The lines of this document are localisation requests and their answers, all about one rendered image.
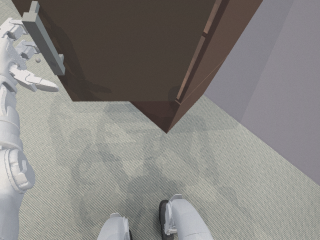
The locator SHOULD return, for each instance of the left robot hand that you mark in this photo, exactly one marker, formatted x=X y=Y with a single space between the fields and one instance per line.
x=11 y=31

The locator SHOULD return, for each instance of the robot thigh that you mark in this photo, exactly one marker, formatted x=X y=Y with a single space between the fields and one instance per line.
x=187 y=221
x=115 y=228

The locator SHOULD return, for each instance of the cupboard door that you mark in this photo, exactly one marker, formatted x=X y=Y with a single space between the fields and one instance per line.
x=123 y=50

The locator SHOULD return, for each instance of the right robot thigh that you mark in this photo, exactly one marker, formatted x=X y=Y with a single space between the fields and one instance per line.
x=187 y=221

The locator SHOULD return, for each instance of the handle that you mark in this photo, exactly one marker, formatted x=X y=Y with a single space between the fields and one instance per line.
x=38 y=33

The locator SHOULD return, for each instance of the robot left forearm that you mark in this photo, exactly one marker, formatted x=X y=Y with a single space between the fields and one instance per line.
x=9 y=117

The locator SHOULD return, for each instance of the left robot thigh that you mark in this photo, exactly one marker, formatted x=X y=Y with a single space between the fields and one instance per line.
x=115 y=228

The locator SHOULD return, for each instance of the left robot upper arm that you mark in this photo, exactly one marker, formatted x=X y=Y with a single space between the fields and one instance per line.
x=16 y=177

